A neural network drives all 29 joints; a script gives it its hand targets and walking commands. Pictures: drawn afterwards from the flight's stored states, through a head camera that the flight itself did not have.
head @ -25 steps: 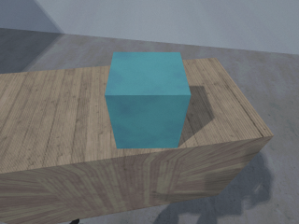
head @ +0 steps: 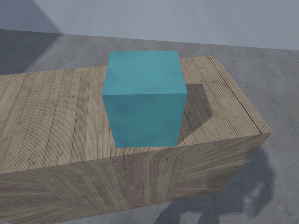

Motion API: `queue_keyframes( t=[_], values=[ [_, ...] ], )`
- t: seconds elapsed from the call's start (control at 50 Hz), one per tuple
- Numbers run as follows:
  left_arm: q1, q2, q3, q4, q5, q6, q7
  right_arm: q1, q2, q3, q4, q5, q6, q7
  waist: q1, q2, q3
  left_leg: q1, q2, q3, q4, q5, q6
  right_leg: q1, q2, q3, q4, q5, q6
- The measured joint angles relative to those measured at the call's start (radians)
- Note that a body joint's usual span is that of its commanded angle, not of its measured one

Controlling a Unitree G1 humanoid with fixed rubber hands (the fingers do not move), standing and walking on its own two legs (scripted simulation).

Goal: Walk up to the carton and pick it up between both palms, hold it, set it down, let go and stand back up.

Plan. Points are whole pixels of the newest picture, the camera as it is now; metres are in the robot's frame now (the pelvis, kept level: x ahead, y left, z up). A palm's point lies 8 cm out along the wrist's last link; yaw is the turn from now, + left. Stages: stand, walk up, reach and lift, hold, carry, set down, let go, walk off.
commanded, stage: stand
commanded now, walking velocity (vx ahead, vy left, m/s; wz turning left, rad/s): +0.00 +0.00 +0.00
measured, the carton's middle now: (145, 101) +0.48 +0.03 +0.05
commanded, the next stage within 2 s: none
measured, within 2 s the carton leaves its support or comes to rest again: neither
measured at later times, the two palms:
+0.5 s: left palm out of the picture +0.03 +0.23 -0.14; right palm out of the picture +0.00 -0.24 -0.14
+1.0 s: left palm out of the picture -0.01 +0.22 -0.14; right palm out of the picture -0.02 -0.23 -0.14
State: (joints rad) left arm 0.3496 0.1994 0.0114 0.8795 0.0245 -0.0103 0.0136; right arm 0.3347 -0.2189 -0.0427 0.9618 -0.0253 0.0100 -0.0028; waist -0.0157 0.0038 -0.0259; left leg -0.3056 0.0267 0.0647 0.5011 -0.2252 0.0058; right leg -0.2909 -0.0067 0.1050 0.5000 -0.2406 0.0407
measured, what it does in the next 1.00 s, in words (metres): stands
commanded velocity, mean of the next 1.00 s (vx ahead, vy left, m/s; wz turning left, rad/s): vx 0.00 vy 0.00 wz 0.00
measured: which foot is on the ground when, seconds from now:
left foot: down 0.00-1.00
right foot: down 0.00-1.00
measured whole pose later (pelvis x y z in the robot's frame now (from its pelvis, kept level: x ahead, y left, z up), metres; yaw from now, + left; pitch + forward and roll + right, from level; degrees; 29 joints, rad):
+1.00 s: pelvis +0.01 +0.00 +0.00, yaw -1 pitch -1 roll +0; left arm 0.34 0.15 0.00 1.07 0.02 0.00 0.04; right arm 0.30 -0.17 -0.03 1.12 -0.01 0.01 -0.02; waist -0.01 0.00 0.02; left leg -0.22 0.03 0.08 0.46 -0.22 0.00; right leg -0.22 0.00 0.12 0.47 -0.24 0.04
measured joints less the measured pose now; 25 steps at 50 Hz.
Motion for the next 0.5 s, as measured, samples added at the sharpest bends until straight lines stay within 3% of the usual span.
queue_keyframes(
  t=[0.14,0.5],
  values=[
    [0.01,-0.02,-0.005,0.046,-0.002,-0.009,0.007,-0.016,-0.002,0.0,0.025,0.001,-0.002,-0.003,0.001,0.024,0.011,0.007,0.01,0.0,-0.006,-0.001,-0.006,0.008,0.01,0.0,-0.011,0.002,-0.005],
    [-0.034,-0.022,-0.006,0.112,-0.008,-0.002,0.013,-0.025,0.036,0.014,0.11,0.009,-0.007,-0.014,0.0,-0.007,0.022,0.058,0.013,0.007,-0.023,-0.011,-0.012,0.054,0.012,0.007,-0.027,-0.004,-0.007]
  ],
)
